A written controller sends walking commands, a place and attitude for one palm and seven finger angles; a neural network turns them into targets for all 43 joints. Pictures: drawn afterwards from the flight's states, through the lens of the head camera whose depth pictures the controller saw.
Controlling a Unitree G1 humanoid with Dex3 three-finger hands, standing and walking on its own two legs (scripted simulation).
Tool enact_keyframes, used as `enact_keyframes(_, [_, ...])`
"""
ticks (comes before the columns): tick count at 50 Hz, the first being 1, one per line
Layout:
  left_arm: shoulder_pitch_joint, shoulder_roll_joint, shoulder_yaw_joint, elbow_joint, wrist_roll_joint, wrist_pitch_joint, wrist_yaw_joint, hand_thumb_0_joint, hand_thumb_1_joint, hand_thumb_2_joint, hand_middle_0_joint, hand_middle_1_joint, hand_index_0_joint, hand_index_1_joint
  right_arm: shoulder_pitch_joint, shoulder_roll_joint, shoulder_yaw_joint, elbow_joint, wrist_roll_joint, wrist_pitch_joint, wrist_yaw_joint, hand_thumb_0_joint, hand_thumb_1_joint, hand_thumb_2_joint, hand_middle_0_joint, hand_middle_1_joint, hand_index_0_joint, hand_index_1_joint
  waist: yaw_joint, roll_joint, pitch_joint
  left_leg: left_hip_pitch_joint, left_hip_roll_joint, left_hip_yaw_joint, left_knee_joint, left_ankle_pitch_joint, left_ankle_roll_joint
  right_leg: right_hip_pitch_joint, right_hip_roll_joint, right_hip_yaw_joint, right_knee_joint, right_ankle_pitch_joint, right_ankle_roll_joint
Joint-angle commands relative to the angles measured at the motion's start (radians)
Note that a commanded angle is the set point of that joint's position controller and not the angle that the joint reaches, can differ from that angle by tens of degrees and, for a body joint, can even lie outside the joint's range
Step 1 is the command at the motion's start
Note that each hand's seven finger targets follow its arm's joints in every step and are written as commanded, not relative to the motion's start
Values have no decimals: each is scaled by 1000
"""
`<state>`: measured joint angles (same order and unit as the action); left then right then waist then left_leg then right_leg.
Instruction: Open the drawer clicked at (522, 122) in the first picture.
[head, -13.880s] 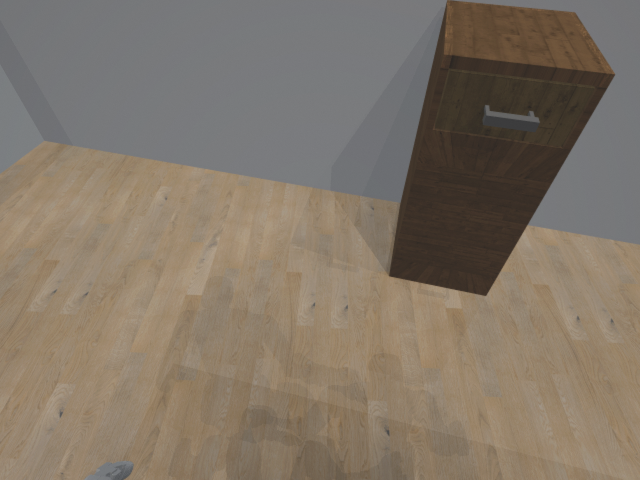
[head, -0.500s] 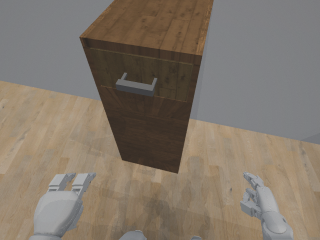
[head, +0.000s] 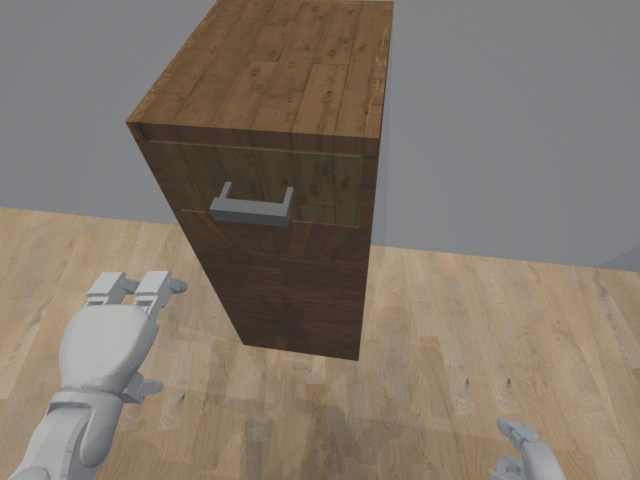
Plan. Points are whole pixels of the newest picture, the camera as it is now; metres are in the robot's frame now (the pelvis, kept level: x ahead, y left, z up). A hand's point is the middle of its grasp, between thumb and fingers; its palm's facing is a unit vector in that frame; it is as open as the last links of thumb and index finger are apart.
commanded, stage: raise the hand with hooked fingers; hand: left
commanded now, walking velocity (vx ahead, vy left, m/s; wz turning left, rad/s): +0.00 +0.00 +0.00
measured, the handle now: (254, 201) +0.51 +0.17 +0.01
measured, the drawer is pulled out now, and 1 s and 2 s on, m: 0.00 0.00 0.00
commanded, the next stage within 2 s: move the hooked fingers above the handle in 0.86 s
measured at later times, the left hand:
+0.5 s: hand (114, 265) +0.30 +0.26 +0.13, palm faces +0.07 -0.06 -1.00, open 13.8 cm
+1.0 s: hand (120, 287) +0.27 +0.24 +0.13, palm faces +0.07 -0.06 -1.00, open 13.8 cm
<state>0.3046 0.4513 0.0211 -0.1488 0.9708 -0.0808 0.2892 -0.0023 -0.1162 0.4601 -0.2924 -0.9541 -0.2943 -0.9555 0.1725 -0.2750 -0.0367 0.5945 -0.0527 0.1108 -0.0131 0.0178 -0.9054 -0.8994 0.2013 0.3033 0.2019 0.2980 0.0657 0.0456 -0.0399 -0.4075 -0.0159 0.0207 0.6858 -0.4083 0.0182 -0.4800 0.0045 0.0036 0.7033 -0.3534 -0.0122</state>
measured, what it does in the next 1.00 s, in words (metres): stands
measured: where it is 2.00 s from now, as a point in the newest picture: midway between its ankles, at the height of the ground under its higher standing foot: outside the picture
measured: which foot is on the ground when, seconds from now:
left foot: down 0.00-1.00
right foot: down 0.00-1.00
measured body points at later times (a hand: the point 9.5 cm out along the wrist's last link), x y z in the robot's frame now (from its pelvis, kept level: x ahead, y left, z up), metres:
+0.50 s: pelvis -0.01 +0.01 +0.02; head +0.01 -0.02 +0.47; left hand +0.29 +0.26 +0.19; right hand +0.20 -0.19 -0.09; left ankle -0.04 +0.11 -0.72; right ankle +0.00 -0.11 -0.72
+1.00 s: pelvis -0.03 +0.00 +0.02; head -0.01 -0.04 +0.47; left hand +0.26 +0.24 +0.18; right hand +0.15 -0.22 -0.10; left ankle -0.04 +0.11 -0.72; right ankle +0.00 -0.11 -0.72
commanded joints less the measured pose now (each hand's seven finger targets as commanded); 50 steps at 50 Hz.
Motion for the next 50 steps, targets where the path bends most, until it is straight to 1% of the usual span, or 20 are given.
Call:
enact_keyframes(1, [-206, 170, 129, -168, -20, 17, 39, 0, -337, 370, -288, -1095, -288, -1095, -145, -72, -30, -161, 17, -50, 1, 0, -900, -900, 200, 300, 200, 300, 5, 31, -280, 134, -1, -30, -72, 489, 1, 178, 0, 21, -74, 386, -35])
enact_keyframes(5, [-289, 188, 91, -156, -27, 87, -27, 0, -430, 330, -295, -1155, -295, -1155, -155, -78, -28, -156, 32, -33, 5, 0, -900, -900, 200, 300, 200, 300, 13, 12, -272, 160, 10, -31, -113, 570, -6, 233, -3, 6, -96, 419, -33])
enact_keyframes(9, [-377, 210, 68, -112, -44, 137, -120, 0, -500, 300, -300, -1200, -300, -1200, -161, -80, -12, -163, 43, -10, 0, 0, -900, -900, 200, 300, 200, 300, 9, -37, -228, 171, 10, -24, -161, 553, -1, 280, -2, -5, -139, 408, -26])
enact_keyframes(11, [-429, 251, 93, -109, -44, 139, -158, 0, -500, 300, -300, -1200, -300, -1200, -169, -83, -5, -168, 45, 1, -2, 0, -900, -900, 200, 300, 200, 300, 13, -33, -230, 185, 9, -21, -177, 564, 1, 309, 0, 0, -155, 419, -27])
enact_keyframes(13, [-499, 258, 86, -101, -44, 131, -187, 0, -500, 300, -300, -1200, -300, -1200, -163, -76, 3, -163, 44, 8, -5, 0, -900, -900, 200, 300, 200, 300, 10, -37, -220, 198, 8, -22, -192, 570, 1, 324, -1, -7, -169, 424, -27])
enact_keyframes(16, [-579, 289, 103, -101, -51, 108, -218, 0, -500, 300, -300, -1200, -300, -1200, -162, -75, 7, -158, 44, 13, -7, 0, -900, -900, 200, 300, 200, 300, 11, 12, -241, 234, 7, -22, -206, 596, -3, 344, 3, -5, -191, 429, -30])
enact_keyframes(21, [-687, 275, 76, -32, -77, 85, -264, 0, -500, 300, -300, -1200, -300, -1200, -154, -74, 11, -147, 54, 15, -6, 0, -900, -900, 200, 300, 200, 300, -4, 10, -206, 234, 4, -23, -237, 558, -9, 349, 5, -17, -228, 396, -31])
enact_keyframes(22, [-725, 273, 65, -30, -76, 82, -273, 0, -500, 300, -300, -1200, -300, -1200, -151, -75, 12, -141, 54, 12, -5, 0, -900, -900, 200, 300, 200, 300, -5, 27, -221, 241, 4, -23, -240, 550, -7, 345, 3, -21, -229, 384, -31])
enact_keyframes(23, [-746, 293, 73, -15, -76, 80, -280, 0, -500, 300, -300, -1200, -300, -1200, -147, -78, 8, -138, 55, 14, -8, 0, -900, -900, 200, 300, 200, 300, -6, 10, -208, 240, 2, -23, -247, 529, -7, 344, 7, -22, -238, 372, -30])
enact_keyframes(24, [-718, 279, 64, 9, -75, 79, -288, 0, -500, 300, -300, -1200, -300, -1200, -147, -79, 9, -141, 54, 13, -6, 0, -900, -900, 200, 300, 200, 300, 1, 8, -199, 231, 1, -21, -257, 516, -8, 346, 6, -23, -244, 361, -30])
enact_keyframes(25, [-687, 263, 57, 33, -79, 79, -299, 0, -500, 300, -300, -1200, -300, -1200, -141, -79, 9, -144, 56, 14, -4, 0, -900, -900, 200, 300, 200, 300, 4, -25, -190, 220, 0, -20, -263, 494, -6, 348, 7, -28, -247, 346, -29])
enact_keyframes(27, [-641, 254, 55, 30, -86, 66, -318, 0, -500, 300, -300, -1200, -300, -1200, -141, -82, 7, -150, 57, 13, 4, 0, -900, -900, 200, 300, 200, 300, 17, -18, -201, 214, 1, -16, -269, 502, -6, 372, 4, -24, -248, 350, -32])
enact_keyframes(29, [-636, 278, 77, -10, -90, 44, -323, 0, -500, 300, -300, -1200, -300, -1200, -144, -89, 3, -157, 54, 14, 7, 0, -900, -900, 200, 300, 200, 300, 23, -14, -215, 215, 0, -17, -278, 498, -5, 380, 5, -21, -252, 350, -31])
enact_keyframes(32, [-639, 275, 87, -35, -97, 8, -311, 0, -500, 300, -300, -1200, -300, -1200, -145, -86, 2, -160, 51, 4, 9, 0, -900, -900, 200, 300, 200, 300, 27, -23, -205, 202, -2, -15, -286, 451, -1, 379, 2, -18, -260, 321, -30])
enact_keyframes(36, [-695, 338, 159, -97, -89, -50, -244, 0, -500, 300, -300, -1200, -300, -1200, -140, -88, -6, -150, 48, -9, 3, 0, -900, -900, 200, 300, 200, 300, 34, 21, -232, 207, -5, -24, -293, 423, -4, 379, 6, -11, -262, 280, -35])
enact_keyframes(38, [-698, 322, 158, -74, -79, -59, -208, 0, -500, 300, -300, -1200, -300, -1200, -131, -80, -12, -135, 51, -16, 1, 0, -900, -900, 200, 300, 200, 300, 33, 29, -222, 213, -5, -22, -292, 415, -4, 356, 5, -15, -263, 267, -35])
enact_keyframes(40, [-697, 312, 155, -50, -75, -52, -181, 0, -500, 300, -300, -1200, -300, -1200, -129, -81, -16, -124, 55, -19, 2, 0, -900, -900, 200, 300, 200, 300, 31, 37, -218, 208, -6, -18, -293, 406, -9, 341, 7, -13, -263, 258, -36])
enact_keyframes(43, [-686, 281, 119, 11, -76, -16, -174, 0, -500, 300, -300, -1200, -300, -1200, -131, -84, -18, -113, 64, -17, 5, 0, -900, -900, 200, 300, 200, 300, 22, 5, -194, 188, -8, -10, -301, 363, -6, 333, 5, -15, -271, 225, -33])
enact_keyframes(47, [-670, 233, 44, 44, -77, 37, -211, 0, -500, 300, -300, -1200, -300, -1200, -148, -87, -11, -123, 70, -15, 4, 0, -900, -900, 200, 300, 200, 300, 11, -33, -181, 184, -11, 4, -307, 321, 3, 340, -1, -9, -288, 201, -25])
enact_keyframes(50, [-697, 234, 20, 55, -73, 44, -244, 0, -500, 300, -300, -1200, -300, -1200, -151, -90, -7, -128, 68, -15, -5, 0, -900, -900, 200, 300, 200, 300, 4, -59, -157, 174, -15, 7, -311, 293, 9, 336, -2, -6, -301, 183, -23])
